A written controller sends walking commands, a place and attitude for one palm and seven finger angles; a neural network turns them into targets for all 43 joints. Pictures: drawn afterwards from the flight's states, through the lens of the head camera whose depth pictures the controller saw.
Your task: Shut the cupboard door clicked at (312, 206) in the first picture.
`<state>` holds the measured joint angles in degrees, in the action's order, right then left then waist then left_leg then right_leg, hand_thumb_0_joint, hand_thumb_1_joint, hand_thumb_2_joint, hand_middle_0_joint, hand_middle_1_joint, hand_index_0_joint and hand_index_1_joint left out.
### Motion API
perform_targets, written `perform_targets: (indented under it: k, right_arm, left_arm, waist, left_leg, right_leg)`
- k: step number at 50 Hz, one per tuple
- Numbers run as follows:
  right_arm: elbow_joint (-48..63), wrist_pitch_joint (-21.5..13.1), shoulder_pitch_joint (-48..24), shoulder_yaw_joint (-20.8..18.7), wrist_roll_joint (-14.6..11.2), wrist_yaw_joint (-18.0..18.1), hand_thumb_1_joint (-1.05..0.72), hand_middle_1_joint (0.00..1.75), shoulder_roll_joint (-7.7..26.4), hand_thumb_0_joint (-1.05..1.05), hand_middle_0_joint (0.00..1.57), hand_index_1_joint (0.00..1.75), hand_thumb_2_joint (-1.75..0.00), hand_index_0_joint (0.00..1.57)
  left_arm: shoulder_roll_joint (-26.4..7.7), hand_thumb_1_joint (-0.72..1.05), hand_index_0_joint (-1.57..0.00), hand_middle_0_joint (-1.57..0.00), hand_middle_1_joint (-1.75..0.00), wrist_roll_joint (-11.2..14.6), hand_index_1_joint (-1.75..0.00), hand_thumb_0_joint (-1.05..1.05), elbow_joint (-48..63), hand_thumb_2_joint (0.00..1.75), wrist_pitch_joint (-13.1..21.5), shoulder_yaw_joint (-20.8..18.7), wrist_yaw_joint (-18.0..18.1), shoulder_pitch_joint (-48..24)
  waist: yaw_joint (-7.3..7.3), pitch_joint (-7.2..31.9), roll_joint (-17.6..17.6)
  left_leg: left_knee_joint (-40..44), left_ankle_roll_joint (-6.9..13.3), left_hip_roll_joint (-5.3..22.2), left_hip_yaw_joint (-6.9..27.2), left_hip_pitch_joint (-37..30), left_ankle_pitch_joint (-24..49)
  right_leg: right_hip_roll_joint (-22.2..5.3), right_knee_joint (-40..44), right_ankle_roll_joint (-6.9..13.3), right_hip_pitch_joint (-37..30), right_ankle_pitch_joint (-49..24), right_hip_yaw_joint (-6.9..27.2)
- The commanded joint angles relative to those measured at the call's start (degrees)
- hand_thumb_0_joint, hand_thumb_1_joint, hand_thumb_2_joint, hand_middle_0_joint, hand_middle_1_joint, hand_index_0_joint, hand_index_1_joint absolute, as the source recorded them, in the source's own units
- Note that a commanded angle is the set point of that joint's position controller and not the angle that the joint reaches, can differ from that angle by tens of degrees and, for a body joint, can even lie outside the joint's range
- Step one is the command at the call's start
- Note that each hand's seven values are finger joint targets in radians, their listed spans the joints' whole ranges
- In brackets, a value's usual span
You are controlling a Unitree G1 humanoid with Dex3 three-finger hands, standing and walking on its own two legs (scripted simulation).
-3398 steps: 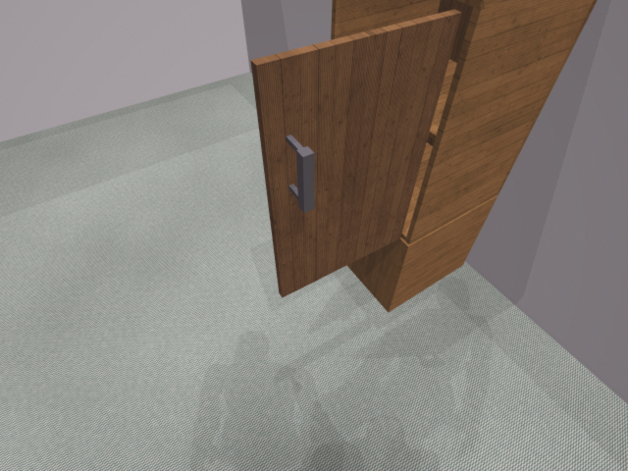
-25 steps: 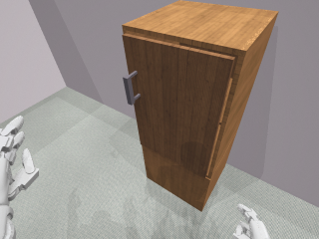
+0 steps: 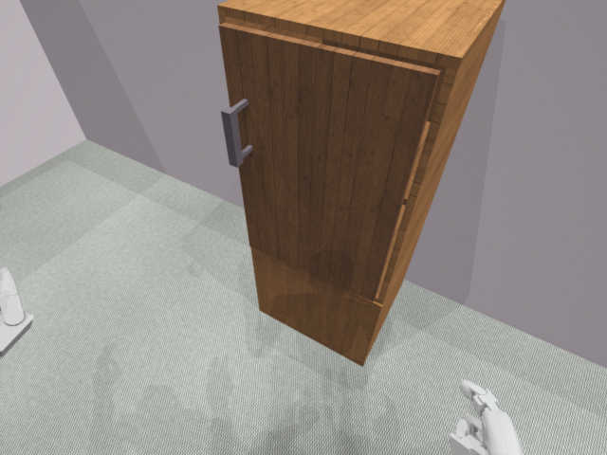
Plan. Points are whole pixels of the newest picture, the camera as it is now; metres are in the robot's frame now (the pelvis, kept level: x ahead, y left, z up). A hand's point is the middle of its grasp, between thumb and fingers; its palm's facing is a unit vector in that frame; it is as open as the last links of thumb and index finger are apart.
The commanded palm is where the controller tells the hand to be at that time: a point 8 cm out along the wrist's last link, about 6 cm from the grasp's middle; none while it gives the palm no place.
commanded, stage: step back with the hand held close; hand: left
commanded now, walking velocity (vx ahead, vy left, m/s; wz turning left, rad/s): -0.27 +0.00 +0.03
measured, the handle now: (239, 133) +0.68 +0.18 +0.07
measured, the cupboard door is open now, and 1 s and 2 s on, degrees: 1 1 1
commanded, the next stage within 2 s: stop stepping back and stand still in 0.90 s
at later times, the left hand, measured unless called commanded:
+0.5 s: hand out of the picture +0.13 +0.26 +0.17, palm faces +0.49 -0.74 -0.46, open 7.4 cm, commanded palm +0.06 +0.30 +0.19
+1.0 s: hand out of the picture +0.05 +0.29 +0.18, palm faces +0.53 -0.72 -0.45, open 7.4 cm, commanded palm -0.02 +0.30 +0.19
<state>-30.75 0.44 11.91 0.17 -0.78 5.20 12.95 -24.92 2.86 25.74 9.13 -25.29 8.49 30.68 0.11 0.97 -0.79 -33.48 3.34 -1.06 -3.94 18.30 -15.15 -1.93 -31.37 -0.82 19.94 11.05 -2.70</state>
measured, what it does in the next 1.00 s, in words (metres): walks backwards: left foot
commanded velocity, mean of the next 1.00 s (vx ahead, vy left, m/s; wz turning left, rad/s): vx -0.36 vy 0.00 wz -0.07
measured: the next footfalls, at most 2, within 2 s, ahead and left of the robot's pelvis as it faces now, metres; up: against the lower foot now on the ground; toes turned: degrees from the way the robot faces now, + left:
left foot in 0.90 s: -0.03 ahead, +0.09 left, +0.00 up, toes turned +2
right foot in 1.20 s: -0.21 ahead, -0.11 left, +0.00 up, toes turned -2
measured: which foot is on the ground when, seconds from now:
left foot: down 0.00-0.78, up 0.80-0.88, down 0.90-1.00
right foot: down 0.00-0.92, up 0.94-1.00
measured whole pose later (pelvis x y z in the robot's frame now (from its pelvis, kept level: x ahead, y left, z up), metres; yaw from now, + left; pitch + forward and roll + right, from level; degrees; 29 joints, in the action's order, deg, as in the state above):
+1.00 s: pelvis -0.14 -0.01 +0.00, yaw +5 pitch +2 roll -3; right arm -35.1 -5.1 9.0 -0.9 0.9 4.8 10.7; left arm -26.7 1.6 27.2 15.7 -27.1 8.9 27.0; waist 0.3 1.0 1.2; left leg -33.6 2.6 1.3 -1.3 25.8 -9.6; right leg 4.4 -44.1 -1.0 25.1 20.1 4.0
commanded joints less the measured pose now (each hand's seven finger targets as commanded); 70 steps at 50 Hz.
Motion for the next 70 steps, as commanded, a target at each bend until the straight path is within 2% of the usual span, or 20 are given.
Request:
perform_targets:
  k: [1, 9, 14, 18, 21, 24, 27, 30, 35, 39, 42, 44, 46, 49, 52, 56, 62, 64, 68, 70]
  right_arm:
    - [8.4, -3.6, -4.2, -3.3, -0.2, 0.7, -0.90, 0.30, 8.6, 0.00, 0.20, 0.30, -0.90, 0.20]
    - [8.1, -6.5, -3.4, -3.0, 0.7, 0.7, -0.90, 0.30, 8.3, 0.00, 0.20, 0.30, -0.90, 0.20]
    - [6.4, -7.7, -2.1, -3.0, 1.2, 0.0, -0.90, 0.30, 7.5, 0.00, 0.20, 0.30, -0.90, 0.20]
    - [5.0, -7.2, -1.8, -3.0, 1.0, -0.7, -0.90, 0.30, 7.1, 0.00, 0.20, 0.30, -0.90, 0.20]
    - [5.0, -7.0, -2.3, -3.3, 0.6, -0.5, -0.90, 0.30, 7.5, 0.00, 0.20, 0.30, -0.90, 0.20]
    - [5.8, -7.4, -3.4, -3.4, 0.4, 0.0, -0.90, 0.30, 8.4, 0.00, 0.20, 0.30, -0.90, 0.20]
    - [5.9, -8.5, -4.2, -4.1, 0.9, 0.3, -0.90, 0.30, 8.0, 0.00, 0.20, 0.30, -0.90, 0.20]
    - [6.5, -9.1, -5.2, -4.8, 0.8, 0.1, -0.90, 0.30, 9.2, 0.00, 0.20, 0.30, -0.90, 0.20]
    - [3.5, -10.7, -3.7, -4.0, 0.7, -0.3, -0.90, 0.30, 6.0, 0.00, 0.20, 0.30, -0.90, 0.20]
    - [2.9, -9.3, -5.7, -4.0, 0.6, -0.6, -0.90, 0.30, 4.6, 0.00, 0.20, 0.30, -0.90, 0.20]
    - [2.6, -7.6, -6.2, -3.3, 1.5, -0.3, -0.90, 0.30, 4.2, 0.00, 0.20, 0.30, -0.90, 0.20]
    - [2.6, -7.0, -5.4, -2.9, 1.1, 0.4, -0.90, 0.30, 5.2, 0.00, 0.20, 0.30, -0.90, 0.20]
    - [3.4, -7.7, -5.7, -3.7, 1.1, 1.0, -0.90, 0.30, 6.9, 0.00, 0.20, 0.30, -0.90, 0.20]
    - [3.3, -8.9, -4.9, -4.9, 2.3, 0.1, -0.90, 0.30, 7.0, 0.00, 0.20, 0.30, -0.90, 0.20]
    - [4.0, -10.2, -3.9, -4.9, 0.8, -1.0, -0.90, 0.30, 6.6, 0.00, 0.20, 0.30, -0.90, 0.20]
    - [4.5, -11.2, -3.6, -2.9, 0.8, -1.3, -0.90, 0.30, 6.2, 0.00, 0.20, 0.30, -0.90, 0.20]
    - [3.0, -9.7, -3.3, -1.6, 2.4, -0.4, -0.90, 0.30, 4.9, 0.00, 0.20, 0.30, -0.90, 0.20]
    - [3.9, -9.3, -3.4, -2.0, 0.5, 0.0, -0.90, 0.30, 4.4, 0.00, 0.20, 0.30, -0.90, 0.20]
    - [3.4, -7.4, -4.6, -1.4, 0.4, 0.3, -0.90, 0.30, 4.8, 0.00, 0.20, 0.30, -0.90, 0.20]
    - [2.5, -6.3, -4.4, -1.6, 0.7, 0.4, -0.90, 0.30, 5.2, 0.00, 0.20, 0.30, -0.90, 0.20]
  left_arm:
    - [-7.5, 0.90, -0.20, -0.20, -0.30, -1.2, -0.30, 0.00, 9.3, 0.90, 4.2, -5.3, 1.1, -3.2]
    - [-10.0, 0.90, -0.20, -0.20, -0.30, -3.0, -0.30, 0.00, 16.3, 0.90, 7.4, -7.6, 2.2, -7.9]
    - [-10.0, 0.90, -0.20, -0.20, -0.30, -2.4, -0.30, 0.00, 16.1, 0.90, 8.8, -7.8, 2.6, -6.5]
    - [-9.3, 0.90, -0.20, -0.20, -0.30, -1.3, -0.30, 0.00, 12.7, 0.90, 8.6, -6.5, 3.0, -4.5]
    - [-10.0, 0.90, -0.20, -0.20, -0.30, -1.1, -0.30, 0.00, 12.4, 0.90, 8.8, -7.3, 3.3, -3.2]
    - [-10.1, 0.90, -0.20, -0.20, -0.30, -1.7, -0.30, 0.00, 13.7, 0.90, 9.2, -8.7, 3.2, -2.4]
    - [-12.2, 0.90, -0.20, -0.20, -0.30, -1.6, -0.30, 0.00, 17.4, 0.90, 9.8, -11.0, 2.5, -2.4]
    - [-10.4, 0.90, -0.20, -0.20, -0.30, -2.8, -0.30, 0.00, 13.6, 0.90, 10.0, -11.5, 1.3, -0.2]
    - [-10.4, 0.90, -0.20, -0.20, -0.30, -0.3, -0.30, 0.00, 17.6, 0.90, 11.2, -7.6, 1.1, -4.3]
    - [-12.6, 0.90, -0.20, -0.20, -0.30, -0.7, -0.30, 0.00, 18.8, 0.90, 9.8, -6.5, 2.3, -5.7]
    - [-13.9, 0.90, -0.20, -0.20, -0.30, -1.1, -0.30, 0.00, 16.6, 0.90, 8.8, -8.4, 2.5, -5.9]
    - [-11.9, 0.90, -0.20, -0.20, -0.30, -1.0, -0.30, 0.00, 14.6, 0.90, 8.6, -7.2, 2.0, -5.8]
    - [-10.8, 0.90, -0.20, -0.20, -0.30, -1.2, -0.30, 0.00, 13.0, 0.90, 9.4, -8.0, 1.8, -6.2]
    - [-9.3, 0.90, -0.20, -0.20, -0.30, -0.9, -0.30, 0.00, 10.0, 0.90, 9.1, -8.2, 0.7, -4.5]
    - [-6.8, 0.90, -0.20, -0.20, -0.30, 0.2, -0.30, 0.00, 16.4, 0.90, 8.7, -4.9, 0.1, -3.4]
    - [-7.3, 0.90, -0.20, -0.20, -0.30, 0.6, -0.30, 0.00, 21.6, 0.90, 6.5, -3.5, 0.6, -2.8]
    - [-16.1, 0.90, -0.20, -0.20, -0.30, 1.1, -0.30, 0.00, 19.4, 0.90, 5.8, -12.3, 2.7, -2.4]
    - [-13.0, 0.90, -0.20, -0.20, -0.30, 1.3, -0.30, 0.00, 19.4, 0.90, 5.0, -9.7, 2.2, -0.9]
    - [-10.4, 0.90, -0.20, -0.20, -0.30, 1.6, -0.30, 0.00, 10.1, 0.90, 3.8, -7.8, 1.4, 2.7]
    - [-10.0, 0.90, -0.20, -0.20, -0.30, 1.0, -0.30, 0.00, 6.4, 0.90, 3.8, -6.2, 1.4, -0.5]
  waist:
    - [-0.29, 0.7, -3.2]
    - [-0.40, 1.9, -4.8]
    - [-0.84, 1.5, -1.3]
    - [-1.25, 2.1, 2.6]
    - [-1.22, 3.1, 1.1]
    - [-0.67, 4.6, -7.5]
    - [0.13, 8.8, -9.3]
    - [0.20, 3.8, -11.2]
    - [-1.16, 10.3, -1.1]
    - [-1.00, 8.3, 6.0]
    - [-1.23, 3.4, 6.6]
    - [-1.53, 0.1, 0.3]
    - [-0.66, 1.7, -14.4]
    - [-0.33, 6.0, -13.1]
    - [0.32, 11.0, -7.8]
    - [-0.48, 9.3, -12.2]
    - [-0.91, 11.6, -5.0]
    - [-1.09, 11.9, 1.3]
    - [-1.88, 0.7, -2.9]
    - [-2.28, -6.4, -0.1]
  left_leg:
    - [15.9, 2.4, 9.8, 12.1, 26.3, -21.0]
    - [12.6, 3.1, 8.4, 12.5, 30.0, -27.3]
    - [3.8, 0.3, 4.6, 10.2, 20.7, -20.5]
    - [0.7, -1.1, 3.7, 9.2, 12.2, -15.2]
    - [5.1, -0.2, 4.9, 10.2, 13.4, -16.4]
    - [16.9, 2.9, 11.4, 16.6, 27.0, -23.8]
    - [18.3, 3.8, 15.5, 18.9, 26.8, -14.9]
    - [19.0, 5.3, 17.2, 17.6, 39.3, -32.9]
    - [1.4, -2.2, 7.0, 6.8, 4.8, -1.3]
    - [-13.6, -5.2, 2.0, 3.5, -3.8, -6.6]
    - [-10.5, -4.7, 1.8, 4.6, -1.8, -4.4]
    - [7.6, -3.0, 5.0, 8.1, -1.0, 2.2]
    - [17.6, 1.6, 17.0, 17.0, 11.9, 8.5]
    - [24.2, 5.7, 23.9, 20.9, 20.0, -11.6]
    - [17.5, 3.1, 19.1, 12.7, 0.5, -2.5]
    - [20.7, -1.3, 13.7, 10.5, -2.6, -14.2]
    - [1.9, -4.9, 5.4, 2.6, -9.3, 3.0]
    - [1.0, -3.5, 4.6, 2.1, -10.8, 9.0]
    - [4.0, -3.6, 5.2, 3.7, -8.5, 0.9]
    - [0.8, -4.2, 4.5, 3.6, -6.2, -3.4]
  right_leg:
    - [-0.7, -4.0, 0.5, -19.2, -0.5, 6.2]
    - [-0.5, -4.5, 1.2, -18.9, 6.6, 9.1]
    - [-5.0, 4.8, 4.1, -6.6, 12.4, 15.6]
    - [-7.1, 10.6, 4.6, 2.0, 17.1, 15.0]
    - [-4.2, 8.1, 2.8, -0.1, 15.3, 11.2]
    - [1.8, -7.5, 0.6, -14.1, 6.2, 6.1]
    - [5.3, -15.3, -0.3, -19.7, -3.6, 4.4]
    - [6.6, -17.3, -0.3, -25.0, 5.2, 6.7]
    - [-3.0, 1.7, 3.5, -0.8, -10.8, 18.5]
    - [-13.2, 15.4, 8.1, 11.9, 7.1, 25.9]
    - [-11.9, 14.9, 7.8, 13.2, 2.2, 21.5]
    - [-3.1, 6.8, 3.2, 11.1, 0.8, 13.2]
    - [6.2, -10.8, -0.3, -2.9, 1.3, 5.5]
    - [7.0, -27.9, -0.4, -9.5, 13.7, 7.0]
    - [5.1, -15.8, -0.2, -1.7, 14.7, 4.3]
    - [6.1, 4.9, 0.7, -7.4, 13.3, -1.4]
    - [-7.2, 14.1, 7.6, -2.1, 3.1, 9.4]
    - [-4.4, 10.2, 5.4, -4.5, -4.3, 6.7]
    - [-3.3, 14.3, 4.5, 4.4, 13.9, 5.3]
    - [-5.0, 18.6, 6.1, 11.6, 25.0, 8.0]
